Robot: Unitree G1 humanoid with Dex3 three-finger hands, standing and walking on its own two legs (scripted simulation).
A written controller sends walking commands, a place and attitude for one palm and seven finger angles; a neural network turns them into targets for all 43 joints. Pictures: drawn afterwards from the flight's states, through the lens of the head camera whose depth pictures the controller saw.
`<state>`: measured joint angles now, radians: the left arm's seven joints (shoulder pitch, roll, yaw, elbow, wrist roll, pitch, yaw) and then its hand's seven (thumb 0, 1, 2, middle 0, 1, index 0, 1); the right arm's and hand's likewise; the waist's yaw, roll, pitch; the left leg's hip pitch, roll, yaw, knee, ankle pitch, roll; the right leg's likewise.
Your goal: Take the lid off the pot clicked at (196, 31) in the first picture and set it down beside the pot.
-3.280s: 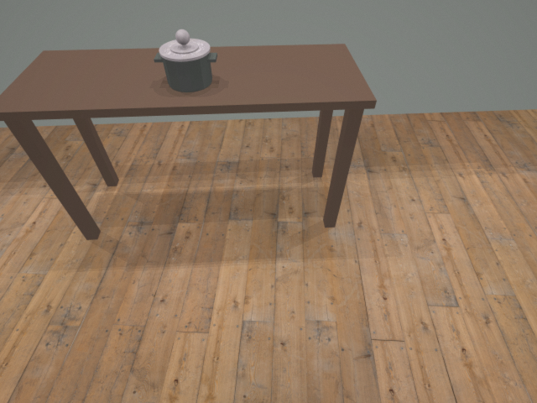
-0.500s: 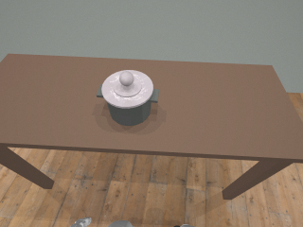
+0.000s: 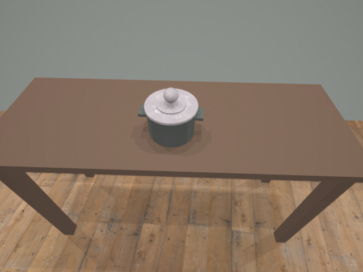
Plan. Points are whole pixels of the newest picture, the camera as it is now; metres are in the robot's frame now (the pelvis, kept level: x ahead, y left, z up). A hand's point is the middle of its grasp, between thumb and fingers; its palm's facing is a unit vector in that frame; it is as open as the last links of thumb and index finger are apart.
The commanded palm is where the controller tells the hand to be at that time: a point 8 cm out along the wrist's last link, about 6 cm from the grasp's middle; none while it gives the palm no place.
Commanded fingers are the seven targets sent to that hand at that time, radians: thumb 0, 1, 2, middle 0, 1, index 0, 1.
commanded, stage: come to a stop and stand still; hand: left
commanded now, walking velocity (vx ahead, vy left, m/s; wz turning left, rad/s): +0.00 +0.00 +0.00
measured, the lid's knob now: (170, 95) +0.56 +0.07 +0.08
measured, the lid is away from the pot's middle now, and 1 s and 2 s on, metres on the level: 0.00 0.00 0.00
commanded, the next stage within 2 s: look again from close up in 0.40 s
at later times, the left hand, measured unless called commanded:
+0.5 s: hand out of the picture -0.05 +0.13 -0.17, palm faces +0.06 -0.99 -0.13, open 7.4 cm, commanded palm none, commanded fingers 0.00 0.90 0.90 -0.20 -0.30 -0.20 -0.30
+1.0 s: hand out of the picture -0.03 +0.18 -0.19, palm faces +0.08 -0.99 -0.14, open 7.4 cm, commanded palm none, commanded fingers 0.00 0.90 0.90 -0.20 -0.30 -0.20 -0.30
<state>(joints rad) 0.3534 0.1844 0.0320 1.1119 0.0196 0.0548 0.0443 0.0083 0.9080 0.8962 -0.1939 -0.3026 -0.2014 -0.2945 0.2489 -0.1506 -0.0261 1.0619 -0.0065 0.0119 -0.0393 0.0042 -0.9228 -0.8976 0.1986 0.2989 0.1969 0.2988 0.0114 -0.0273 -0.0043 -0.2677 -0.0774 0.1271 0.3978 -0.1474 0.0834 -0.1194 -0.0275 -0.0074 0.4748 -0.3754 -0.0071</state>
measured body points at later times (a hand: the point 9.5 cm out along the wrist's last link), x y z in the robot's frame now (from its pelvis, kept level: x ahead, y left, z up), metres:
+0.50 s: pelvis -0.01 -0.01 +0.00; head -0.01 -0.01 +0.45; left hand -0.05 +0.18 -0.16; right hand -0.05 -0.21 -0.16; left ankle +0.04 +0.07 -0.74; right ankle -0.07 -0.10 -0.74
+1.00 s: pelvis -0.01 +0.02 -0.01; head -0.02 +0.05 +0.44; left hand -0.03 +0.23 -0.18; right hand +0.04 -0.21 -0.14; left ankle +0.04 +0.07 -0.74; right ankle -0.07 -0.10 -0.74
